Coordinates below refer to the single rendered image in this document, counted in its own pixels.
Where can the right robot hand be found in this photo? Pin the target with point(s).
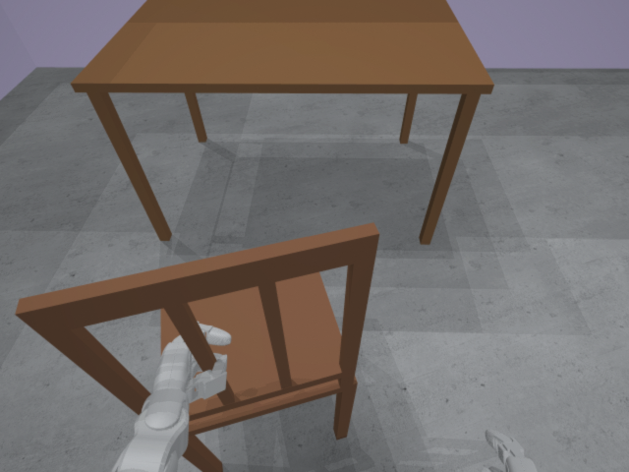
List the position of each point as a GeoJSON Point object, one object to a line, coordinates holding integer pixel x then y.
{"type": "Point", "coordinates": [509, 452]}

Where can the chair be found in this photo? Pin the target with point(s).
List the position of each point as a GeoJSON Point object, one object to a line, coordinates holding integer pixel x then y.
{"type": "Point", "coordinates": [286, 347]}

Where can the left robot forearm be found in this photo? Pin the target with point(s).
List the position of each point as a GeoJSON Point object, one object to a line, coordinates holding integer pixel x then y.
{"type": "Point", "coordinates": [161, 434]}

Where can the table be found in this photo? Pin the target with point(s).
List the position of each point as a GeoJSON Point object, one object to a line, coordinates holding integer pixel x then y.
{"type": "Point", "coordinates": [288, 46]}

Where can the left robot hand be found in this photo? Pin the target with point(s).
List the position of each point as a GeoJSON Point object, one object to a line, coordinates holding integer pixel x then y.
{"type": "Point", "coordinates": [177, 366]}

